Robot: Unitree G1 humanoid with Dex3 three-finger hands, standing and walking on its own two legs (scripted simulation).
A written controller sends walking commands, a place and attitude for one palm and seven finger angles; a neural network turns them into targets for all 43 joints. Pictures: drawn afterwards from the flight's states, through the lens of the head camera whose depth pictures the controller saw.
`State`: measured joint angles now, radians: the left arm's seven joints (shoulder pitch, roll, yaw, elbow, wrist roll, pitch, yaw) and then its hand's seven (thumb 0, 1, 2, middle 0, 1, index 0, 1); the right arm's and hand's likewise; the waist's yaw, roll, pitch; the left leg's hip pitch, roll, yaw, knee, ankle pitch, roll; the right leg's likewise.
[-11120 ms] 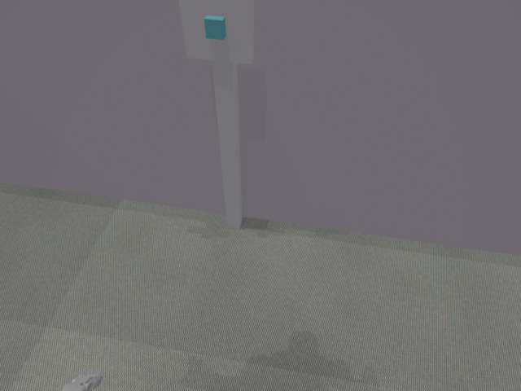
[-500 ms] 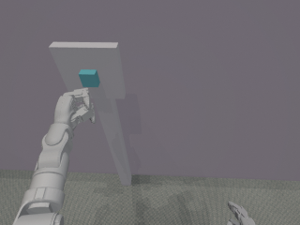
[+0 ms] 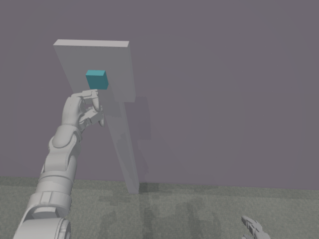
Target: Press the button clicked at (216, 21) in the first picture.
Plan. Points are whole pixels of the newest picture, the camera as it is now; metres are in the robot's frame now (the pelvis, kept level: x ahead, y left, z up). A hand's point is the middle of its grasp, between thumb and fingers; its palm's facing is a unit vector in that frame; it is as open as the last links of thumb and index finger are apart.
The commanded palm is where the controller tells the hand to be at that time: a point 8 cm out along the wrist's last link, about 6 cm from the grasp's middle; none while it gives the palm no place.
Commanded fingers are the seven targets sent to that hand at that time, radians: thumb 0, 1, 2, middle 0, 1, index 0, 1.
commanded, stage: press the button with the knuckle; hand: left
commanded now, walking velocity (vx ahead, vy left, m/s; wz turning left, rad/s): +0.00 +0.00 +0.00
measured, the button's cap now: (97, 79) +0.48 +0.19 +0.16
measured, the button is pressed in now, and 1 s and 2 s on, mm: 0 10 0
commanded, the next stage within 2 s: hold the button down briefly in 0.92 s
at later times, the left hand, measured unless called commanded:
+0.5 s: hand (103, 102) +0.43 +0.17 +0.13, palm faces +0.01 -1.00 -0.01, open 3.2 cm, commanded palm +0.41 +0.21 +0.13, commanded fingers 0.00 0.90 0.90 -1.30 -1.50 -1.30 -1.50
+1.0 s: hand (103, 98) +0.44 +0.17 +0.13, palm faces +0.01 -1.00 -0.02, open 3.4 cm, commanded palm +0.44 +0.21 +0.13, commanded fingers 0.00 0.90 0.90 -1.30 -1.50 -1.30 -1.50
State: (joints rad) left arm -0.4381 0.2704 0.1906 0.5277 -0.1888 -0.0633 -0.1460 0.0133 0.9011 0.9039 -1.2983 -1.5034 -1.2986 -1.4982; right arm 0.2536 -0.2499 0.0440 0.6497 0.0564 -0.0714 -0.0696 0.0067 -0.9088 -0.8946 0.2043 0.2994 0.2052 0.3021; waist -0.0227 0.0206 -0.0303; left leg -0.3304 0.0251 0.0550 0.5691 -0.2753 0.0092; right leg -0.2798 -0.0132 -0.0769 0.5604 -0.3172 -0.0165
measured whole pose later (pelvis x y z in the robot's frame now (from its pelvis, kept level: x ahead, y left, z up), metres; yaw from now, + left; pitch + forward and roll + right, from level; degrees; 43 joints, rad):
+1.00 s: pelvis -0.02 +0.00 -0.01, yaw +1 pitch +7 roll -1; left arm -0.84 0.38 0.24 1.08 -0.15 -0.27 -0.18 0.01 0.89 0.92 -1.30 -1.50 -1.48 -1.50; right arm 0.33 -0.27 0.04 0.72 0.04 -0.08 -0.06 0.00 -0.91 -0.89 0.21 0.30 0.21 0.30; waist -0.08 0.02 -0.04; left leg -0.50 0.03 0.03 0.66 -0.28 0.01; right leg -0.43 -0.01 -0.10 0.64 -0.32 -0.02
